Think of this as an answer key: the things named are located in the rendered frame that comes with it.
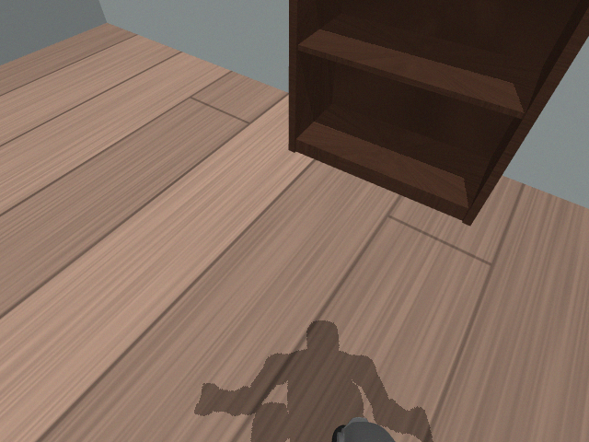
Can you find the bookshelf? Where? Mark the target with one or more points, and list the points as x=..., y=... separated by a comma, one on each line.
x=429, y=99

